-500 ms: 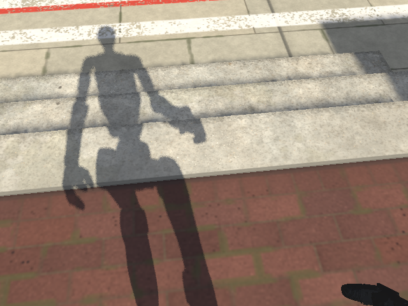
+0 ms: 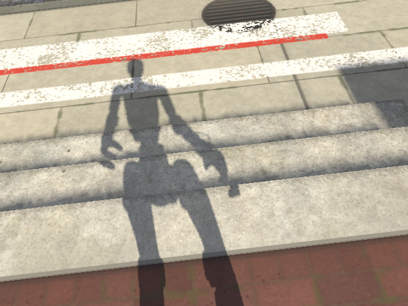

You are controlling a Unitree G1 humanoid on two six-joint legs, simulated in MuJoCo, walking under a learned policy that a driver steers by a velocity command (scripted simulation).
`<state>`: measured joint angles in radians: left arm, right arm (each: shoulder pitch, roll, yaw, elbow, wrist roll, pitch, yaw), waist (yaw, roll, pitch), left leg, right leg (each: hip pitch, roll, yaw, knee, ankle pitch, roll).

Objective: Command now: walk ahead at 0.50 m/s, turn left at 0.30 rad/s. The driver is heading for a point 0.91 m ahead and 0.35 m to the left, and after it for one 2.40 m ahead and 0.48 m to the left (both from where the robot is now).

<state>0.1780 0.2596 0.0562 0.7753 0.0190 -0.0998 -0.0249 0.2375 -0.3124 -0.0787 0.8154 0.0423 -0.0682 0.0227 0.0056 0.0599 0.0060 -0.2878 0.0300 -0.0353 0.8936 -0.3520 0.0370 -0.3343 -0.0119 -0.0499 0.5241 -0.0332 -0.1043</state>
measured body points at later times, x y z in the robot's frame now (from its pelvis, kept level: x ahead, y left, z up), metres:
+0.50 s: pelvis +0.28 +0.04 -0.05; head +0.31 +0.06 +0.40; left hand +0.27 +0.33 -0.17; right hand +0.52 -0.15 -0.15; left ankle +0.34 +0.13 -0.77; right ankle +0.17 -0.13 -0.67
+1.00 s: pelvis +0.53 +0.06 -0.03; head +0.55 +0.05 +0.42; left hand +0.48 +0.35 -0.13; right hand +0.77 -0.12 -0.15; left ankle +0.44 +0.17 -0.68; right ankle +0.61 -0.03 -0.77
